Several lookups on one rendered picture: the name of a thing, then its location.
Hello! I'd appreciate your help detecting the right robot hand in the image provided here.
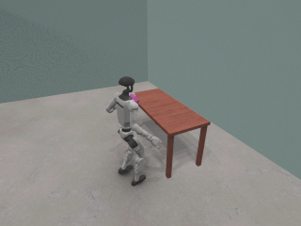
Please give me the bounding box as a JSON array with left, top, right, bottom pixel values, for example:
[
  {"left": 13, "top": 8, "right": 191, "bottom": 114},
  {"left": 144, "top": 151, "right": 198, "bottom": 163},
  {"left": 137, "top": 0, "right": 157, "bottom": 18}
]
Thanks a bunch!
[{"left": 150, "top": 137, "right": 163, "bottom": 149}]

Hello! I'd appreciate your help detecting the right robot upper arm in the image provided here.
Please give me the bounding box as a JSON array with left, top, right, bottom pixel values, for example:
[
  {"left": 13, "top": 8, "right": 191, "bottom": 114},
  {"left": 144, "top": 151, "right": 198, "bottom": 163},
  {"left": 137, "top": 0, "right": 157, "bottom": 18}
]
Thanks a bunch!
[{"left": 128, "top": 101, "right": 139, "bottom": 131}]

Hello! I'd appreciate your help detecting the right robot shin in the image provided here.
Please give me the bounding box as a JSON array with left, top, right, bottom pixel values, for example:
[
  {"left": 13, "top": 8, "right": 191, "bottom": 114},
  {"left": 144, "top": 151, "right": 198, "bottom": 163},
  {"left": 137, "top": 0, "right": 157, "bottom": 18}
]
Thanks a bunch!
[{"left": 134, "top": 157, "right": 145, "bottom": 181}]

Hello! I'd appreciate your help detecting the left robot upper arm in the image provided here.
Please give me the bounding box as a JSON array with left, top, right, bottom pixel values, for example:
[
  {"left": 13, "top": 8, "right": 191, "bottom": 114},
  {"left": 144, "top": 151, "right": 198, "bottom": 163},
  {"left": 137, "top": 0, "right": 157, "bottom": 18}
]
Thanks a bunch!
[{"left": 105, "top": 92, "right": 121, "bottom": 113}]

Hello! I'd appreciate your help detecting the right robot forearm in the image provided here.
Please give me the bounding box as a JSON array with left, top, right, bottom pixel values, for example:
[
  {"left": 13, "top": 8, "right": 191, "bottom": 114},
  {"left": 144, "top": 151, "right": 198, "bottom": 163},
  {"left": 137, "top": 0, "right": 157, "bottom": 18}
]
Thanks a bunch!
[{"left": 133, "top": 124, "right": 153, "bottom": 141}]

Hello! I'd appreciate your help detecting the sponge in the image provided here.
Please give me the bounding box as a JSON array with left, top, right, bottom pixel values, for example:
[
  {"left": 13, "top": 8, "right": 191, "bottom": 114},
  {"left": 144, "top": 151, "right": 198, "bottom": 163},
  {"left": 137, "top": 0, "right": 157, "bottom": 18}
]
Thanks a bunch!
[{"left": 129, "top": 94, "right": 139, "bottom": 104}]

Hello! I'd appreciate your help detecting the table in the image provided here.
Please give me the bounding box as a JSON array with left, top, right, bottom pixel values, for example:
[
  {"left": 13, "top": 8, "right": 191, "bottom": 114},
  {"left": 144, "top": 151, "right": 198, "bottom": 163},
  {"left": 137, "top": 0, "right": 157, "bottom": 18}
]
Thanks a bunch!
[{"left": 133, "top": 89, "right": 211, "bottom": 179}]

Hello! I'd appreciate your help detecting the robot right thigh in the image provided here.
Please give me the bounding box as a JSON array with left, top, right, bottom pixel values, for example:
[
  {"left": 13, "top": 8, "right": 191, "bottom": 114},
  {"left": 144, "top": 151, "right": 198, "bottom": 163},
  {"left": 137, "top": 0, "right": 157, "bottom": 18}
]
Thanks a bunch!
[{"left": 127, "top": 136, "right": 145, "bottom": 164}]

